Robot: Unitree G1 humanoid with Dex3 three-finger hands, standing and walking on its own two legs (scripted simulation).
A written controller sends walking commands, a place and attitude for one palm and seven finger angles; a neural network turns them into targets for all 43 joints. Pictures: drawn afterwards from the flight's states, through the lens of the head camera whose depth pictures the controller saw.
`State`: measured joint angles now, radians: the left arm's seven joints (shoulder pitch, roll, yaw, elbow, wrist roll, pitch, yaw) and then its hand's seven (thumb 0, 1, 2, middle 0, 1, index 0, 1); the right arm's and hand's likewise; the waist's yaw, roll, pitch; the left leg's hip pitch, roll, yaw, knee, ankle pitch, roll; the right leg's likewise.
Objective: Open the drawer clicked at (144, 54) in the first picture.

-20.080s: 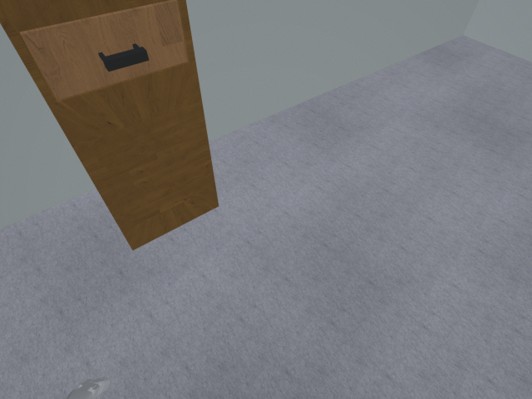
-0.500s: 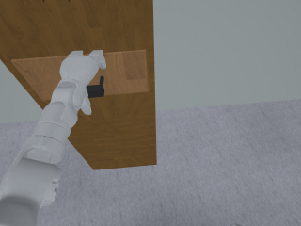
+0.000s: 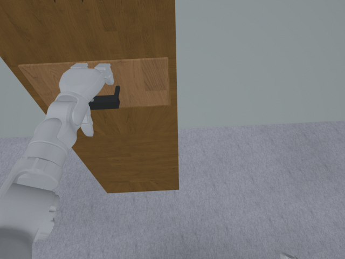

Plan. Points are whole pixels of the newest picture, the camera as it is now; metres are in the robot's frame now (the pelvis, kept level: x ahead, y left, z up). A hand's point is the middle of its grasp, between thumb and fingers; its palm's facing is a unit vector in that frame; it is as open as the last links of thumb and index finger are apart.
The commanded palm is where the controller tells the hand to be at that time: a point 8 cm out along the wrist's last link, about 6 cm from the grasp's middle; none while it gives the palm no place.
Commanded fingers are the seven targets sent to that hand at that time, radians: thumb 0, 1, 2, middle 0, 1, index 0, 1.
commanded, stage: move the hooked fingers above the handle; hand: left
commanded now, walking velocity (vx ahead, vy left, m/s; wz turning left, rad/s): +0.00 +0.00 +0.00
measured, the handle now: (100, 96) +0.52 +0.23 +0.06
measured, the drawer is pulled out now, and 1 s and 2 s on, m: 0.00 0.00 0.00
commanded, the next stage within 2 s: none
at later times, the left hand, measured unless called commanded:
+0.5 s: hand (91, 98) +0.47 +0.22 +0.11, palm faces -0.01 +0.00 -1.00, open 13.8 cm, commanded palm +0.45 +0.24 +0.18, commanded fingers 0.00 -0.50 0.30 -0.30 -1.20 -0.30 -1.20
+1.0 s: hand (93, 94) +0.46 +0.21 +0.13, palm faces +0.07 +0.00 -1.00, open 13.8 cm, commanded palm +0.44 +0.24 +0.18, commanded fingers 0.00 -0.50 0.30 -0.30 -1.20 -0.30 -1.20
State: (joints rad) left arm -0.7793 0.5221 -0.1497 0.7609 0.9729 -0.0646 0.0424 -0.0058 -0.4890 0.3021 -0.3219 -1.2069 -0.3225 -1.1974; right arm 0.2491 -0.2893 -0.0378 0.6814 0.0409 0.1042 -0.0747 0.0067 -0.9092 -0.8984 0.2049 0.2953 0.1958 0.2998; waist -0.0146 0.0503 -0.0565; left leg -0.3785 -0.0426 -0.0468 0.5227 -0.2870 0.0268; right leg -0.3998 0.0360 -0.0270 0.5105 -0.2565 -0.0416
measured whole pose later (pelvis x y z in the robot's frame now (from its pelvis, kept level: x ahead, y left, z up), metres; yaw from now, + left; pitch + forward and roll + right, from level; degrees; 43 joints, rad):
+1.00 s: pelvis +0.00 +0.02 +0.00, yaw -2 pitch +8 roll +0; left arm -0.77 0.46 -0.12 0.76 1.02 0.00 0.12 0.00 -0.49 0.30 -0.32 -1.20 -0.32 -1.20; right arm 0.22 -0.24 -0.01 0.67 0.03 0.12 -0.04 0.01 -0.91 -0.90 0.21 0.30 0.20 0.30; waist -0.01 0.06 -0.07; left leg -0.37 -0.06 -0.01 0.52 -0.29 0.05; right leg -0.40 0.02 0.01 0.52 -0.26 -0.02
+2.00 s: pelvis +0.00 +0.02 +0.00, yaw -2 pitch +10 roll +0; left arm -0.88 0.46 -0.13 0.81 1.00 -0.06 0.20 0.00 -0.49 0.30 -0.40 -1.27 -0.32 -1.20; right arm 0.21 -0.26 0.00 0.69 0.03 0.09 -0.06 0.01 -0.91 -0.90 0.20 0.30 0.20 0.30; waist -0.04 0.05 -0.07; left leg -0.42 -0.05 0.00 0.54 -0.29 0.05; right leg -0.46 0.03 0.02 0.53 -0.25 -0.01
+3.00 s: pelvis -0.01 +0.01 +0.00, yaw -3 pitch +10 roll +0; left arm -0.87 0.57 -0.06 1.02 1.03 0.04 0.03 0.00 -0.49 0.30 -0.34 -1.22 -0.33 -1.24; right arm 0.25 -0.23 0.04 0.64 0.06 0.12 -0.09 0.01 -0.91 -0.90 0.21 0.30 0.20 0.30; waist -0.07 0.06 -0.07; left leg -0.41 -0.03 0.02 0.52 -0.28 0.04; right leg -0.45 0.04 0.03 0.51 -0.23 -0.02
